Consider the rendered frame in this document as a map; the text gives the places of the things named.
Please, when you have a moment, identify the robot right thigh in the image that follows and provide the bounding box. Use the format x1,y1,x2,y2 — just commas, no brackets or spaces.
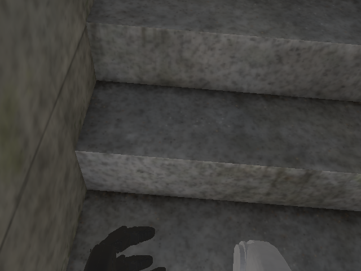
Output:
233,240,291,271

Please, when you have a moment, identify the left robot hand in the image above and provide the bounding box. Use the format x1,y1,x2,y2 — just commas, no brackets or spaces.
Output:
84,226,166,271

